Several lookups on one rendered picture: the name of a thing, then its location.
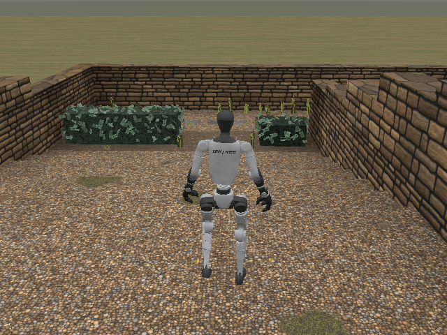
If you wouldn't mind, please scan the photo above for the robot right forearm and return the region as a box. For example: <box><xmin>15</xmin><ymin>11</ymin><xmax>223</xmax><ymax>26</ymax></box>
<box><xmin>254</xmin><ymin>169</ymin><xmax>269</xmax><ymax>198</ymax></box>

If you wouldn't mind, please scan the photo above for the left robot upper arm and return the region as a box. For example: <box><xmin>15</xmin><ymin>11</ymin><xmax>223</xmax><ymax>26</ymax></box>
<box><xmin>190</xmin><ymin>140</ymin><xmax>210</xmax><ymax>177</ymax></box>

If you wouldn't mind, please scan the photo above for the robot right shin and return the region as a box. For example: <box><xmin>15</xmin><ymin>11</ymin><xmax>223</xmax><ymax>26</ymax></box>
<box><xmin>235</xmin><ymin>230</ymin><xmax>247</xmax><ymax>276</ymax></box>

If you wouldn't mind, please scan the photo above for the right robot upper arm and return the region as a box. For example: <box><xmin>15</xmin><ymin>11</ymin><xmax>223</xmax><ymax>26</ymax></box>
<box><xmin>239</xmin><ymin>141</ymin><xmax>260</xmax><ymax>179</ymax></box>

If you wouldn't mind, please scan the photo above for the left robot foot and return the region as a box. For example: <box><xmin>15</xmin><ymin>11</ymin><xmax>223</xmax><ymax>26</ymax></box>
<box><xmin>201</xmin><ymin>266</ymin><xmax>212</xmax><ymax>278</ymax></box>

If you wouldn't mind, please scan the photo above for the robot left forearm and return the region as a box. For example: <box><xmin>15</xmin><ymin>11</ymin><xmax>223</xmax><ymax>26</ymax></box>
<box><xmin>184</xmin><ymin>167</ymin><xmax>197</xmax><ymax>192</ymax></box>

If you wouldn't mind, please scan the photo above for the right robot hand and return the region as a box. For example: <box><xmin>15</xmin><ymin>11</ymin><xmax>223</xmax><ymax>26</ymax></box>
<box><xmin>256</xmin><ymin>194</ymin><xmax>272</xmax><ymax>212</ymax></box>

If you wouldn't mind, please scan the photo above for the left robot hand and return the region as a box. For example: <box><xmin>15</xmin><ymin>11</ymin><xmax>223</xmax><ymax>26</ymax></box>
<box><xmin>182</xmin><ymin>189</ymin><xmax>198</xmax><ymax>203</ymax></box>

